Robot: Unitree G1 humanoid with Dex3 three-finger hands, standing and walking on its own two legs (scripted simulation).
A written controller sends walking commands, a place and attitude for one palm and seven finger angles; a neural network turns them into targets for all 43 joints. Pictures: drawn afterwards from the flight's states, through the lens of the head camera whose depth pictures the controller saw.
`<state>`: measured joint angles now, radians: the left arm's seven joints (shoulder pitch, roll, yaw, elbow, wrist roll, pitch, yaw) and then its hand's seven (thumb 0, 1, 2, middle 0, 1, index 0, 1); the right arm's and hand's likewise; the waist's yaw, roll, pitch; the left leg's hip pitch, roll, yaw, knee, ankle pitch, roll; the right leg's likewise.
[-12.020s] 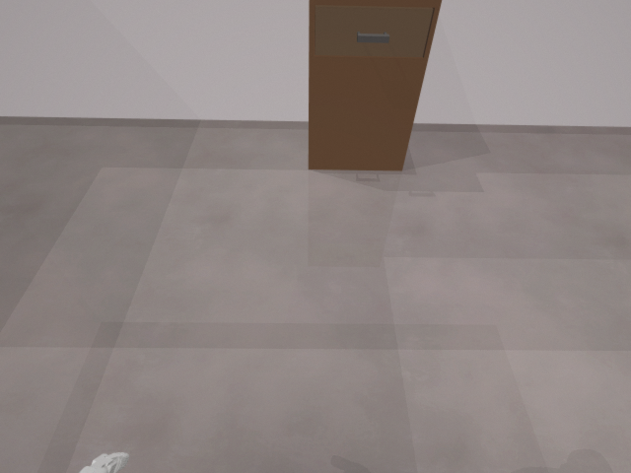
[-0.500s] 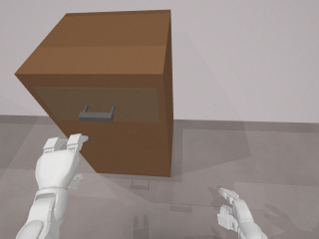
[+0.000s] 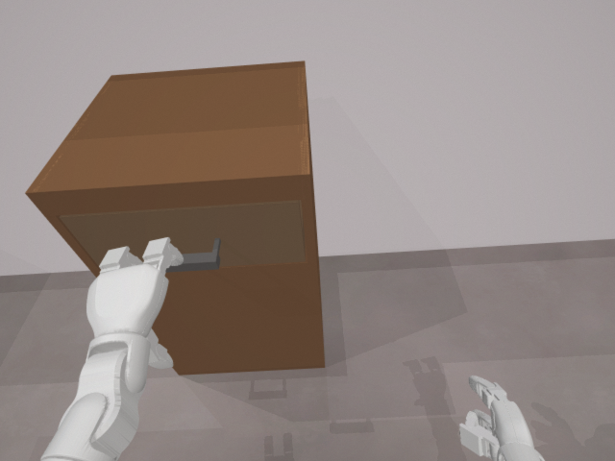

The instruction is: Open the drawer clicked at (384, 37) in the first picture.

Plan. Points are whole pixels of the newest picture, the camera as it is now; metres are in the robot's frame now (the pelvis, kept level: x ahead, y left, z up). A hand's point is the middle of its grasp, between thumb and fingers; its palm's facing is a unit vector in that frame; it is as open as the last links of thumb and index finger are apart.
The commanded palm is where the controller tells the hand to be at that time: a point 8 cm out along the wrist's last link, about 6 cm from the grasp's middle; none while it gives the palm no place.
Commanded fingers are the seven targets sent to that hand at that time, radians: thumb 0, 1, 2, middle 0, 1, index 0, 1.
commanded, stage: raise the hand with hooked fingers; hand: left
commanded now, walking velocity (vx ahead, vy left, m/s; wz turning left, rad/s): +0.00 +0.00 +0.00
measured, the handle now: (189, 253) +0.48 +0.30 -0.08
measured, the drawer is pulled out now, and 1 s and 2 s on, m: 0.00 0.00 0.00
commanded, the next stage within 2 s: move the hooked fingers above the handle in 0.62 s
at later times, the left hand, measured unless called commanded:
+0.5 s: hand (127, 289) +0.30 +0.28 +0.07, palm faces +0.01 -0.09 -1.00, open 13.8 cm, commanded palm +0.28 +0.28 +0.14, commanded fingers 0.00 -0.50 0.30 -0.30 -1.20 -0.30 -1.20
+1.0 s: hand (144, 282) +0.32 +0.26 +0.07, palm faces +0.02 -0.04 -1.00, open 13.8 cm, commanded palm +0.30 +0.28 +0.12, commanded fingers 0.00 -0.50 0.30 -0.30 -1.20 -0.30 -1.20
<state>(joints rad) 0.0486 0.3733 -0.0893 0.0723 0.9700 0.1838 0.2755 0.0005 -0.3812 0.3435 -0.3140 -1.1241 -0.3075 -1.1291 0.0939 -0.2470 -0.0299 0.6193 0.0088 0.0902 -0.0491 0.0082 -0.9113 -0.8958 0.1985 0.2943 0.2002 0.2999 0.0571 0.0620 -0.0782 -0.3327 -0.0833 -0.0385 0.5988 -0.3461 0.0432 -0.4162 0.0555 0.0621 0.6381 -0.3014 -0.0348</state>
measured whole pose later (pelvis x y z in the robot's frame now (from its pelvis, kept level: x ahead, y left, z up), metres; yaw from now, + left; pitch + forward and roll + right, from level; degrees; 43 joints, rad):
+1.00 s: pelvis +0.00 +0.00 +0.01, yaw +2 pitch +4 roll +0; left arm -0.18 0.45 -0.06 0.26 1.00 0.01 0.15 0.00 -0.49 0.30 -0.32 -1.20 -0.32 -1.20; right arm 0.13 -0.23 0.00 0.62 0.01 0.10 -0.04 0.00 -0.91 -0.90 0.20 0.29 0.21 0.30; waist 0.08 0.05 -0.03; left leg -0.29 -0.08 -0.07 0.52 -0.30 0.04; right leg -0.35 0.05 0.03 0.53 -0.25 -0.04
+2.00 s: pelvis +0.01 +0.03 -0.02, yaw +0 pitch +18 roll -2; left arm -0.55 0.50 0.04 0.87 1.08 -0.11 0.36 0.00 -0.48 0.30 -0.32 -1.20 -0.31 -1.20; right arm 0.29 -0.25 -0.06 0.68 -0.01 0.13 -0.01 0.00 -0.91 -0.89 0.20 0.29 0.21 0.30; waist -0.03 0.05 -0.14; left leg -0.68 -0.09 -0.04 0.80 -0.42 0.07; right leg -0.72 0.06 0.04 0.74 -0.33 0.00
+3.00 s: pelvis +0.00 +0.01 -0.03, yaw +0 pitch +21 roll -2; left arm -0.63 0.59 0.10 0.98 1.09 -0.19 0.34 0.00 -0.49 0.30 -0.32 -1.20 -0.32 -1.20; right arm 0.29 -0.27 -0.04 0.68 -0.02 0.14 -0.04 0.00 -0.91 -0.89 0.20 0.29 0.21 0.30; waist -0.07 0.03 -0.15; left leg -0.79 -0.06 -0.05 0.86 -0.44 0.05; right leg -0.82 0.08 0.03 0.80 -0.34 -0.03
